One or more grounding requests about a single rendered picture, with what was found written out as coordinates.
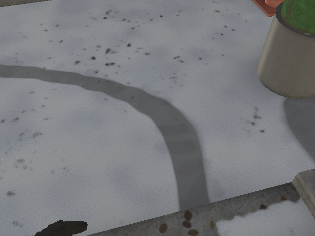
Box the robot left hand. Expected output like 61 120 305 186
34 220 88 236

